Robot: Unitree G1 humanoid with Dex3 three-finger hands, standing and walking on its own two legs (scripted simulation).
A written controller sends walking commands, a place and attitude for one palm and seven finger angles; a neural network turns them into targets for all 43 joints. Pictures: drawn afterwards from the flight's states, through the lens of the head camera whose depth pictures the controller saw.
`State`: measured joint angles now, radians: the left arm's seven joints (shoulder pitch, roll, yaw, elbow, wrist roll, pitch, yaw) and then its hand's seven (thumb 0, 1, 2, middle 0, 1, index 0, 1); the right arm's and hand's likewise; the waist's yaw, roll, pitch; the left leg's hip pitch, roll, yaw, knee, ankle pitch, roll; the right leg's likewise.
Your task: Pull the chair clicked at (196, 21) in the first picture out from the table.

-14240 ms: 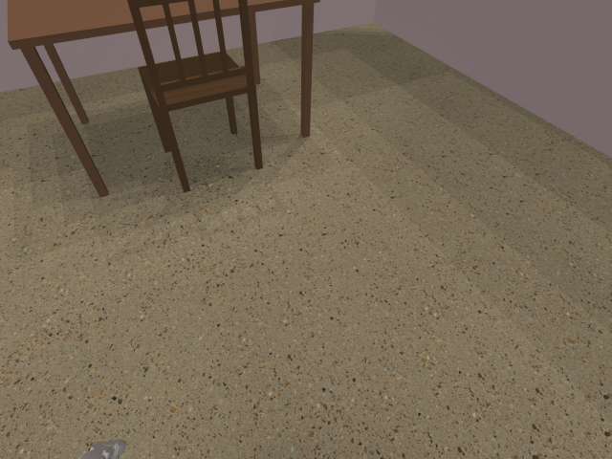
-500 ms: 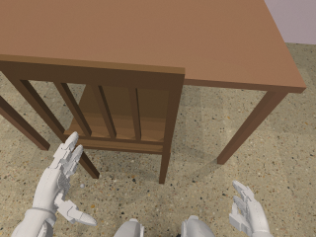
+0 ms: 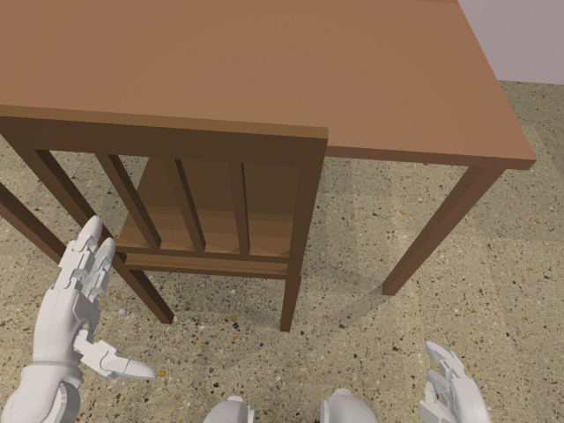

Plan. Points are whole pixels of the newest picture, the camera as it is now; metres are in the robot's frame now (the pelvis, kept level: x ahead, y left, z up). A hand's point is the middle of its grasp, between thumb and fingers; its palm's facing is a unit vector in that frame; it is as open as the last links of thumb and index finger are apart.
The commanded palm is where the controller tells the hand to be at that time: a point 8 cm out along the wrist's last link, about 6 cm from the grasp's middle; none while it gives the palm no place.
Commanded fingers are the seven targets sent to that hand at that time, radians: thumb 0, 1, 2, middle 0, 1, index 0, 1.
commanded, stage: raise the hand toward the chair's back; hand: left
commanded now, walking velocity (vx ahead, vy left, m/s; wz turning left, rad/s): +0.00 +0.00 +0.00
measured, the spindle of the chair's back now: (188, 209) +0.44 +0.18 -0.01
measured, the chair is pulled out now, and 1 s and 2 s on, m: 0.00 0.00 0.00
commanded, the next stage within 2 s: aim the fingers beside a spindle in 0.12 s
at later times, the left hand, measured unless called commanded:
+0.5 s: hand (145, 317) +0.25 +0.19 +0.02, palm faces -0.04 -1.00 -0.02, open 16.9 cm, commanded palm +0.23 +0.25 +0.03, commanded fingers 0.00 -0.50 0.30 -0.06 -0.08 -0.06 -0.08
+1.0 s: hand (161, 307) +0.27 +0.18 +0.01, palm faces -0.02 -1.00 -0.04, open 16.9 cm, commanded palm +0.24 +0.23 +0.01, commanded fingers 0.00 -0.50 0.30 -0.06 -0.08 -0.06 -0.08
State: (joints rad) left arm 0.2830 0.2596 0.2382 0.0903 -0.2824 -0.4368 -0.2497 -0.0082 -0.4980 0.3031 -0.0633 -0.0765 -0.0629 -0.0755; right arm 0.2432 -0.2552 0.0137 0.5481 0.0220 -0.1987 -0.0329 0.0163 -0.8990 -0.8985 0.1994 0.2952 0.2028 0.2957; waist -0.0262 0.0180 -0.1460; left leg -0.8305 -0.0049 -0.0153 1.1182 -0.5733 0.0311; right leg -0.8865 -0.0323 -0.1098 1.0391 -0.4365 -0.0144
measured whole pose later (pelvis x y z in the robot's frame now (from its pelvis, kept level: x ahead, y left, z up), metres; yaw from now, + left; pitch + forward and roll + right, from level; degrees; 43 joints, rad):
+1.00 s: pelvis -0.01 +0.00 -0.02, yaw +0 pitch +20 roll -2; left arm 0.16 0.23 0.16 0.17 -0.24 -0.42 -0.22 -0.01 -0.50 0.30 -0.06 -0.08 -0.06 -0.08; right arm 0.21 -0.25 0.03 0.54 0.02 -0.16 -0.02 0.02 -0.90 -0.90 0.20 0.30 0.20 0.30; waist -0.03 0.02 -0.17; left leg -0.96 -0.01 -0.01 1.22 -0.60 0.03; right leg -1.02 -0.04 -0.11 1.15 -0.46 -0.02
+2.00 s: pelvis -0.01 -0.01 -0.04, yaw +0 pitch +23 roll -2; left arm 0.02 0.23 0.15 0.33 -0.23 -0.41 -0.21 -0.01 -0.50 0.30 -0.06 -0.08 -0.06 -0.07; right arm 0.21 -0.26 0.02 0.54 0.02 -0.10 -0.01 0.02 -0.90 -0.90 0.20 0.30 0.20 0.30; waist -0.04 0.03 -0.18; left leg -1.06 -0.01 -0.01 1.28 -0.62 0.03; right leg -1.12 -0.04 -0.11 1.21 -0.48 -0.03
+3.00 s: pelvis -0.01 +0.00 -0.04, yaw +0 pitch +23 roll -2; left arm 0.04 0.22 0.12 0.31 -0.20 -0.40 -0.17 -0.01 -0.50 0.30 -0.06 -0.08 -0.06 -0.07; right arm 0.19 -0.26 0.02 0.52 0.02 -0.08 0.00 0.01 -0.90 -0.90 0.20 0.30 0.20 0.30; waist -0.04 0.02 -0.18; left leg -1.06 -0.01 -0.01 1.29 -0.63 0.03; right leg -1.13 -0.04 -0.10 1.22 -0.49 -0.02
